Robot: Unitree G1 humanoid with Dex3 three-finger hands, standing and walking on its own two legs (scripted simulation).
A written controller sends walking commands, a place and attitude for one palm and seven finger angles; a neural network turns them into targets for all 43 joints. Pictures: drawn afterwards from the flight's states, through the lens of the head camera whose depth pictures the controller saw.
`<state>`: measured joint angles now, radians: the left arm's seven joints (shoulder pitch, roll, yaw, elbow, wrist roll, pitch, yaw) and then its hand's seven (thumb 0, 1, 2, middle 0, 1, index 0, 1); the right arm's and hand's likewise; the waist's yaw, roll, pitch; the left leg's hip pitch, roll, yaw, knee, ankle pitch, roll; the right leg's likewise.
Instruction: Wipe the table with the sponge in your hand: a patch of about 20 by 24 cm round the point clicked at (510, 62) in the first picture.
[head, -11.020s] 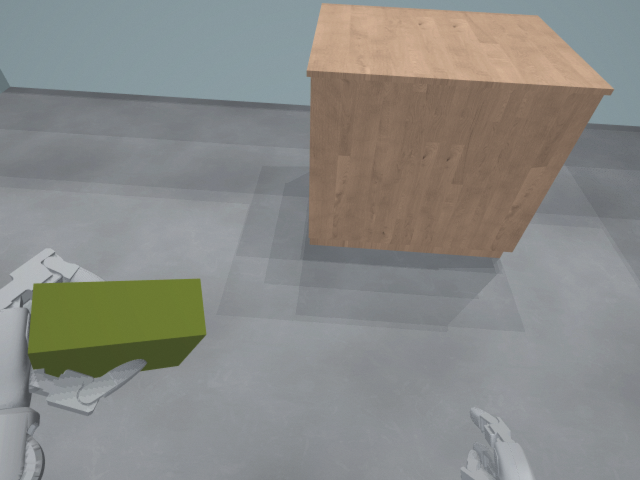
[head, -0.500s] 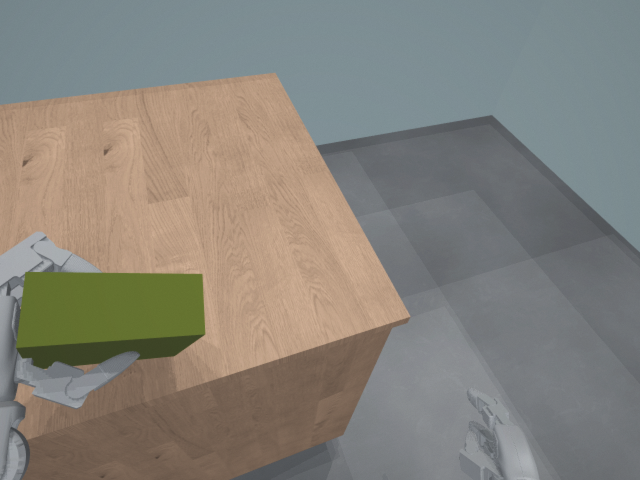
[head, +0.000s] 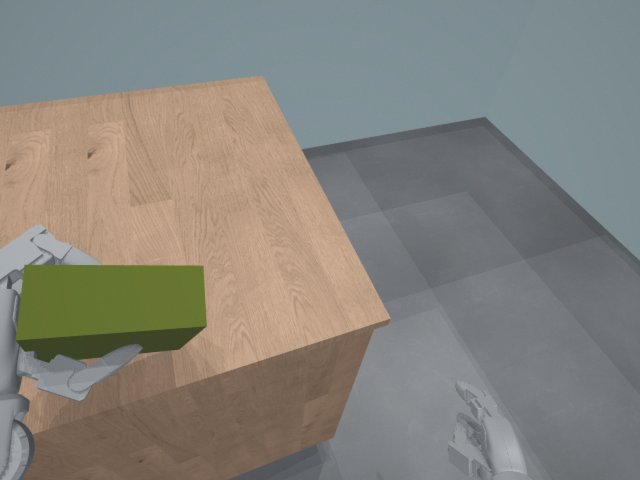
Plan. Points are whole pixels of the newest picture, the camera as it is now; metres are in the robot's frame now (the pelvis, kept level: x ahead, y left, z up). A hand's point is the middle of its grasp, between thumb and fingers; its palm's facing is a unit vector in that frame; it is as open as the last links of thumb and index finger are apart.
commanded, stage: shuffle to correct the standing spot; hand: left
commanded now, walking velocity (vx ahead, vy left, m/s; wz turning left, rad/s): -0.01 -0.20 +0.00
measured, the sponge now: (143, 314) +0.23 +0.20 +0.14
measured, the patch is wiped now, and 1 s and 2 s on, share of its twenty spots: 0.00 0.00 0.00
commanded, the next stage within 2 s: come to a stop and stand still in 0.32 s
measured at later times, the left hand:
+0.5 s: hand (146, 318) +0.22 +0.19 +0.15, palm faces +0.31 -0.87 -0.38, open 9.9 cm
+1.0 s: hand (126, 304) +0.25 +0.22 +0.13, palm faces +0.31 -0.87 -0.38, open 9.9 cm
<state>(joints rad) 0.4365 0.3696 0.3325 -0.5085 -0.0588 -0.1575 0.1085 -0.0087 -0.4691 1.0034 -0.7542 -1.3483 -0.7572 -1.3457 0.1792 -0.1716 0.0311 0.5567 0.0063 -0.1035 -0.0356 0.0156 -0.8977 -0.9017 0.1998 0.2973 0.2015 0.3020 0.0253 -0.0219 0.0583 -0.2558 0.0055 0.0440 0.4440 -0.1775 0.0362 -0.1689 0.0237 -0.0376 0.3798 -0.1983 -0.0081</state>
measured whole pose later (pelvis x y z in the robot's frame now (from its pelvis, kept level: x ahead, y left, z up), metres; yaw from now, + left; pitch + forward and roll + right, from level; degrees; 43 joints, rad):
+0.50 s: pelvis +0.01 -0.05 -0.01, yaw +0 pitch +0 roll -1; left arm 0.50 0.39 0.33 -0.54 -0.10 -0.10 0.10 -0.01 -0.47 1.00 -0.75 -1.35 -0.76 -1.35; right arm 0.20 -0.21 0.00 0.57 0.02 -0.05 -0.05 0.02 -0.90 -0.90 0.20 0.30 0.20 0.30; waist 0.00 0.01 0.05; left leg -0.29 0.07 0.01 0.53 -0.23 -0.03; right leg -0.19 0.09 -0.07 0.44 -0.25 -0.08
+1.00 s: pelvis +0.03 -0.01 +0.00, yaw -1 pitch +1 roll -1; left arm 0.45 0.34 0.29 -0.44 -0.03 -0.16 0.09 -0.01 -0.47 1.01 -0.75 -1.35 -0.76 -1.35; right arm 0.18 -0.22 0.03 0.59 0.00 -0.12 -0.03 0.02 -0.90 -0.90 0.20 0.30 0.20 0.30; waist 0.03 -0.01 0.06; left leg -0.26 0.02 0.06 0.49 -0.24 0.02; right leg -0.18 0.04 -0.02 0.43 -0.26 -0.02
